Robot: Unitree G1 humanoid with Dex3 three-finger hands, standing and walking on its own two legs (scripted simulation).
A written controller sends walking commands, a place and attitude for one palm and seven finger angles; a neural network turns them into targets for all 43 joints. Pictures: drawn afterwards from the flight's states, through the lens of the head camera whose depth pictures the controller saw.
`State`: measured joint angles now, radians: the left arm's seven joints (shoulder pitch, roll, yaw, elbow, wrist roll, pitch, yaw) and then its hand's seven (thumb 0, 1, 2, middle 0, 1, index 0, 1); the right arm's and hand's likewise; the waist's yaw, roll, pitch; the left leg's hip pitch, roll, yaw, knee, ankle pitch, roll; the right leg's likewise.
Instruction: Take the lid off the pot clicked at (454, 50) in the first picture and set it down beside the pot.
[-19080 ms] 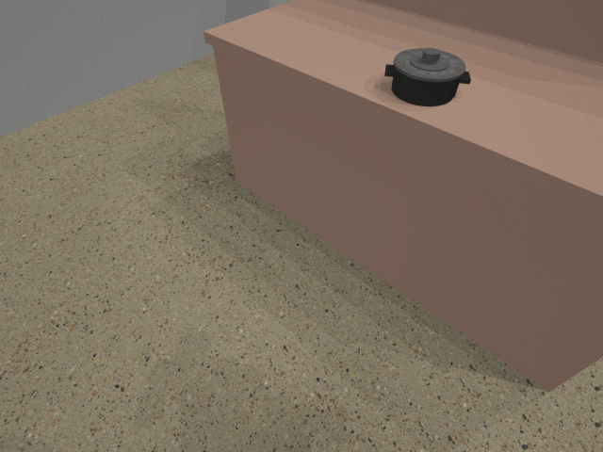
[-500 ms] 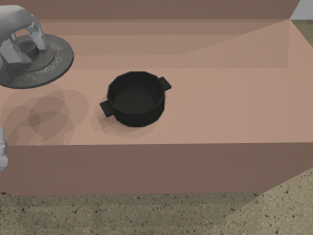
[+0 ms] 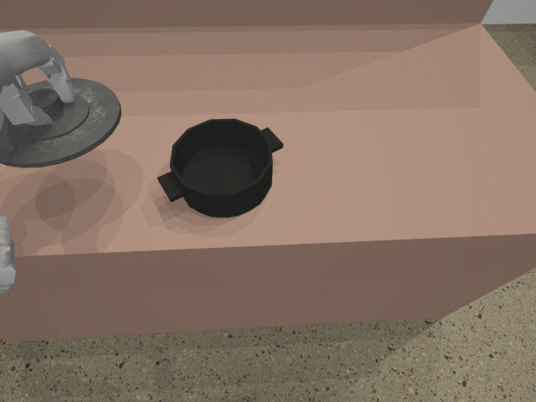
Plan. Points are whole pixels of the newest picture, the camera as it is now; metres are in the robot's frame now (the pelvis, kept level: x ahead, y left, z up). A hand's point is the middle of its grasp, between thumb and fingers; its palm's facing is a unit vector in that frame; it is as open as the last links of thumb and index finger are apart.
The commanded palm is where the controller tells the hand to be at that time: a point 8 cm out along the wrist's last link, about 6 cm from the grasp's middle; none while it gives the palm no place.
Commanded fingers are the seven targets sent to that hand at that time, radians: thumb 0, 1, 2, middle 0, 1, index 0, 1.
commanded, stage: lower the lid onto the table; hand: left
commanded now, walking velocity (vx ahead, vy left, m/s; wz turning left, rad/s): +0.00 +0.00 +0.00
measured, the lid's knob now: (43, 103) +0.50 +0.30 +0.16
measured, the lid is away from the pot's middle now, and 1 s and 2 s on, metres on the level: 0.24 0.23 0.23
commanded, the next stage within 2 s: none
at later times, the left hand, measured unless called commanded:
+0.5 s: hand (33, 124) +0.46 +0.30 +0.16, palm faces -0.40 -0.07 -0.91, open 7.4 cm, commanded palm +0.47 +0.30 +0.23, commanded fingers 0.00 0.69 0.97 -0.90 -1.07 -0.85 -1.05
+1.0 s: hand (57, 138) +0.47 +0.29 +0.12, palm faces -0.45 -0.07 -0.89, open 7.4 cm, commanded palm +0.50 +0.29 +0.20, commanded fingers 0.00 0.69 0.97 -0.90 -1.07 -0.85 -1.05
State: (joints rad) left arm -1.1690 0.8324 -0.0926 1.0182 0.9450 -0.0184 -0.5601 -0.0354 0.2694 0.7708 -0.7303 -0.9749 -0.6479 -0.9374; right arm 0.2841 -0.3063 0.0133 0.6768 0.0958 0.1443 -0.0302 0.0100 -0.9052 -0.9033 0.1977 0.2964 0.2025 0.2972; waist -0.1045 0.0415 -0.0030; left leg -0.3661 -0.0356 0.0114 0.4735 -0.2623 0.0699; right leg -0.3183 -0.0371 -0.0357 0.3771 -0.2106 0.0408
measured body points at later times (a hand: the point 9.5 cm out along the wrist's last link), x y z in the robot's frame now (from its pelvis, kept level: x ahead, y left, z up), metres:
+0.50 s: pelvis +0.00 +0.00 +0.00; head +0.07 +0.00 +0.44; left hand +0.48 +0.30 +0.21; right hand +0.07 -0.27 -0.13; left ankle -0.02 +0.07 -0.74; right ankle -0.02 -0.15 -0.74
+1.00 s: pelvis +0.00 +0.00 +0.00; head +0.08 +0.00 +0.44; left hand +0.49 +0.29 +0.17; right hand +0.01 -0.29 -0.13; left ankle -0.02 +0.07 -0.74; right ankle -0.02 -0.15 -0.74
